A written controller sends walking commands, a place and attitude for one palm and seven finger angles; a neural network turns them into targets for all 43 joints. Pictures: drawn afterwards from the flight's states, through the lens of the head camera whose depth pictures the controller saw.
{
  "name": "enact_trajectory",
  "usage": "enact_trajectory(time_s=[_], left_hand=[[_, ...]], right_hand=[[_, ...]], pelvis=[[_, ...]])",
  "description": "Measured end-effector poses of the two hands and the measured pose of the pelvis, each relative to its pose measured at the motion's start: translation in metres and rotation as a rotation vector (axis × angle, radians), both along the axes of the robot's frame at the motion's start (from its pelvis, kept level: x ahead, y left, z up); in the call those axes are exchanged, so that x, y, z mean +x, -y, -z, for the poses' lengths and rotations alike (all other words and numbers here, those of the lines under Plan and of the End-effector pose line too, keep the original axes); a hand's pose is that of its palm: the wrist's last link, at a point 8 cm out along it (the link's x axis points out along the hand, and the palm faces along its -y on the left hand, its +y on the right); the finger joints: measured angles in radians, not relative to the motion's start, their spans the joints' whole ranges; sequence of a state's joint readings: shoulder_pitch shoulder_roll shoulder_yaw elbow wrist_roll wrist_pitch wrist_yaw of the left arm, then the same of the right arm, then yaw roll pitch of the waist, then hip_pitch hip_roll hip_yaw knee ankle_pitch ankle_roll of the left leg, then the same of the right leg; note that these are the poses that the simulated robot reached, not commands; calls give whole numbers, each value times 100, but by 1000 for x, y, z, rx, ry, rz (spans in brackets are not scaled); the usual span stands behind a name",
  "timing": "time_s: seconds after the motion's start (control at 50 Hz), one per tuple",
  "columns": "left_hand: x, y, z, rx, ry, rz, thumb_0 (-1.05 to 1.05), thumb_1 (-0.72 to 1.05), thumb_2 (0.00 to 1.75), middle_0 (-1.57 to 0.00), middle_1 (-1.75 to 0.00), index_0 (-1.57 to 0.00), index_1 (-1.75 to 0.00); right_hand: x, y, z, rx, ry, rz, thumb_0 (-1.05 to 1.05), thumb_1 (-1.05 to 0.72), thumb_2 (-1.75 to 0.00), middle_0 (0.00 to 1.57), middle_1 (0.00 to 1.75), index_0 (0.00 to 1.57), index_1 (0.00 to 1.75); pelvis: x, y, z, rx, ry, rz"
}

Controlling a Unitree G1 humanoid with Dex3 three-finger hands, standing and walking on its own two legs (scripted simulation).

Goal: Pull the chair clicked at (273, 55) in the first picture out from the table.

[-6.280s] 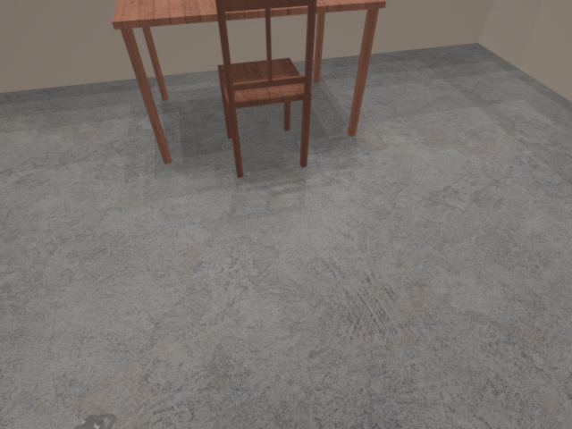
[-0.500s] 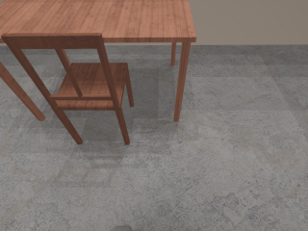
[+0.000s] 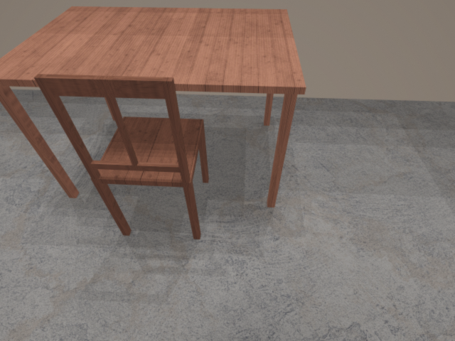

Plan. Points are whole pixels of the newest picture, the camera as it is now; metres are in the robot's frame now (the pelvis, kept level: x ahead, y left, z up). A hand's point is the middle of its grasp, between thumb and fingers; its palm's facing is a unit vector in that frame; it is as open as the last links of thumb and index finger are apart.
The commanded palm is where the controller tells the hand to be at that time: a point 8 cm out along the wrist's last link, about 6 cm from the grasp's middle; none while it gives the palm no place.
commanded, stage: take the last steps up to it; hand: left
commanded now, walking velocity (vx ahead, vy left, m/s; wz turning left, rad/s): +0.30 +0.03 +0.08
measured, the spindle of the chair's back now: (124, 133) +0.73 +0.38 -0.10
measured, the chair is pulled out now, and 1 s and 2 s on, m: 0.00 0.00 0.00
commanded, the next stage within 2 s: come to a stop and stand still in 0.68 s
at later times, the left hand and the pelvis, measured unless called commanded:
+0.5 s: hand out of the picture +0.05 +0.21 -0.19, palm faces +0.13 -0.98 -0.13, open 7.4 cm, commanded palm none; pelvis +0.14 +0.06 -0.01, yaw +2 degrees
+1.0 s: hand (150, 248) +0.36 +0.22 -0.17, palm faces -0.01 -0.98 -0.21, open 7.4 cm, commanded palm none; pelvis +0.27 +0.05 -0.01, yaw +1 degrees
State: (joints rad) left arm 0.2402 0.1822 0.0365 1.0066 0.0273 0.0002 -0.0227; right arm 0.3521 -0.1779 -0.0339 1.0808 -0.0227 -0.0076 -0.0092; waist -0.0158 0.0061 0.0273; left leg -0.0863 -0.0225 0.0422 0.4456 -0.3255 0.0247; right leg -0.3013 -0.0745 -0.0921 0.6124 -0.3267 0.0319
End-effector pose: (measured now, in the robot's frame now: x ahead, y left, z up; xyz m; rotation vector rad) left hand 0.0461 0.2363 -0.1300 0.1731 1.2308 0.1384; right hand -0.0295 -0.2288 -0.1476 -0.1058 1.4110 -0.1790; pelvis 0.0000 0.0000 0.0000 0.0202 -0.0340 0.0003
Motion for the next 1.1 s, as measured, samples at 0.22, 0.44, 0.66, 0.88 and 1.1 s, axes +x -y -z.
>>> enact_trajectory(time_s=[0.22, 0.44, 0.66, 0.88, 1.1], left_hand=[[-13, 21, -2, -8, -87, -103, 0, 92, 90, -20, -29, -20, -30], [-22, -8, 27, -105, -293, -203, 1, 90, 90, -20, -29, -20, -30], [136, -69, 13, -44, -113, -84, 1, 91, 90, -20, -29, -20, -30], [291, -50, 0, 4, 69, 30, 1, 91, 90, -20, -29, -19, -30], [299, -41, 8, 3, 56, -26, -1, 92, 90, -20, -30, -20, -30]], right_hand=[[68, 12, -6, 15, 0, -31, 1, -91, -90, 20, 30, 20, 30], [228, -41, -12, -33, 206, -155, 1, -91, -90, 20, 30, 20, 30], [251, -73, -23, -57, 182, -57, -1, -94, -90, 20, 30, 20, 30], [227, -83, 4, 46, -58, 43, 1, -91, -90, 20, 30, 20, 30], [282, -68, 9, 11, -44, 8, 1, -91, -90, 20, 30, 20, 30]], pelvis=[[51, 7, -8, -18, -1, -41], [122, -45, 9, -53, -11, -52], [184, -74, -7, -14, -14, -5], [251, -57, 1, 9, -1, 5], [257, -58, 5, -14, -3, -32]])
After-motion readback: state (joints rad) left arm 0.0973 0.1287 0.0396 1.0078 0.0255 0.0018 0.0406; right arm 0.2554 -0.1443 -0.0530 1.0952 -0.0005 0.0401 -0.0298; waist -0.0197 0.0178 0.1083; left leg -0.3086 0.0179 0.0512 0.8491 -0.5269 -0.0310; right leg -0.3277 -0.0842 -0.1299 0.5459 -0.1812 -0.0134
